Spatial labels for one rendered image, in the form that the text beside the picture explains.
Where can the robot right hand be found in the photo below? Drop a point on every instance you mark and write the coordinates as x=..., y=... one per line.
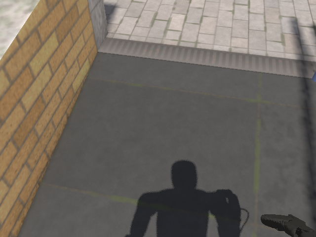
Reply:
x=290, y=224

